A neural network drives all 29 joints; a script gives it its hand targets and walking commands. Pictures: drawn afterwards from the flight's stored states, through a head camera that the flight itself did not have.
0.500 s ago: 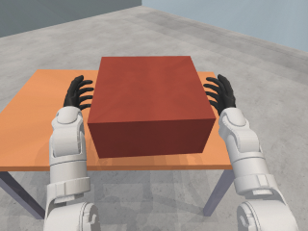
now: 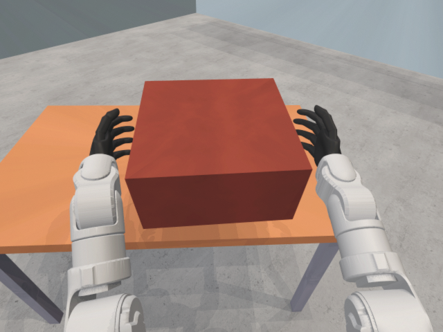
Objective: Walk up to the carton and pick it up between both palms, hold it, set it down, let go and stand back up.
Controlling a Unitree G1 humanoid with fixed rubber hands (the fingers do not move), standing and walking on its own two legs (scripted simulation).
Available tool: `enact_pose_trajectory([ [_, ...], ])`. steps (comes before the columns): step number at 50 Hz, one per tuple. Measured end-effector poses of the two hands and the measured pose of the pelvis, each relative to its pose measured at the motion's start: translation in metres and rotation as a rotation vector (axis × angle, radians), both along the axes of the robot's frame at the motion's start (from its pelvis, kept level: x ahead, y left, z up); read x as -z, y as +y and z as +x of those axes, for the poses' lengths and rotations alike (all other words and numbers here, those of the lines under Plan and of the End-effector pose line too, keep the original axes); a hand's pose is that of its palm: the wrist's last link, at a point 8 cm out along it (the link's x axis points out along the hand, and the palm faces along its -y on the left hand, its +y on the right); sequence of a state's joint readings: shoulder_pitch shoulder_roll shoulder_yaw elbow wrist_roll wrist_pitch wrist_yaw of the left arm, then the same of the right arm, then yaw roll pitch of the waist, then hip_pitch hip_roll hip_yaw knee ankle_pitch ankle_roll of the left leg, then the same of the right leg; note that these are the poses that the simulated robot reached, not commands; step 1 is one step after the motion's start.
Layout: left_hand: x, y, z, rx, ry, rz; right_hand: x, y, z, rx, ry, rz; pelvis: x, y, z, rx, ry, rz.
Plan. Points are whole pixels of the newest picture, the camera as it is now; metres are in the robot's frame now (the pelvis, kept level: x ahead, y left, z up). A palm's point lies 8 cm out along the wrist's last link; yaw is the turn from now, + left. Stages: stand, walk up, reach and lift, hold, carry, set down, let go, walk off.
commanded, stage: hold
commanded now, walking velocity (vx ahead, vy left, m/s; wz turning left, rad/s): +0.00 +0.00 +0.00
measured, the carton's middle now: (214, 146) +0.43 +0.01 +0.13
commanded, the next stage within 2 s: none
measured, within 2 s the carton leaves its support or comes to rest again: neither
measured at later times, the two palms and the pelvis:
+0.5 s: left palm (103, 154) +0.35 +0.20 +0.19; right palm (323, 148) +0.35 -0.17 +0.19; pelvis +0.00 +0.00 +0.00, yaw +0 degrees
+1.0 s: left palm (108, 155) +0.35 +0.19 +0.18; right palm (325, 152) +0.35 -0.18 +0.18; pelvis +0.00 +0.00 +0.00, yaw +0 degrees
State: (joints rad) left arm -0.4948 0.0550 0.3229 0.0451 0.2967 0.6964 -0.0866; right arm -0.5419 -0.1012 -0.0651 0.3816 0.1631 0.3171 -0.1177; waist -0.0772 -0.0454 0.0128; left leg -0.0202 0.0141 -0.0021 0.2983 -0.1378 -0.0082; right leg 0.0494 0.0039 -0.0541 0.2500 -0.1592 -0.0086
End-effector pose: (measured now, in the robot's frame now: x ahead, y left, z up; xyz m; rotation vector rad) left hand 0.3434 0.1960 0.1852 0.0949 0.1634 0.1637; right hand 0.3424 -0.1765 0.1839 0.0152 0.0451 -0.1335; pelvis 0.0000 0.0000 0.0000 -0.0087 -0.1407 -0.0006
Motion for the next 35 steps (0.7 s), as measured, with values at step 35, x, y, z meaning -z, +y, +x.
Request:
enact_pose_trajectory([
  [35,-0.0022,0.0003,0.0018,-0.009,0.017,0.010,0.0035,0.0005,0.0036,-0.003,0.008,0.011,-0.0003,-0.0015,0.0005,-0.007,0.003,0.004],
])
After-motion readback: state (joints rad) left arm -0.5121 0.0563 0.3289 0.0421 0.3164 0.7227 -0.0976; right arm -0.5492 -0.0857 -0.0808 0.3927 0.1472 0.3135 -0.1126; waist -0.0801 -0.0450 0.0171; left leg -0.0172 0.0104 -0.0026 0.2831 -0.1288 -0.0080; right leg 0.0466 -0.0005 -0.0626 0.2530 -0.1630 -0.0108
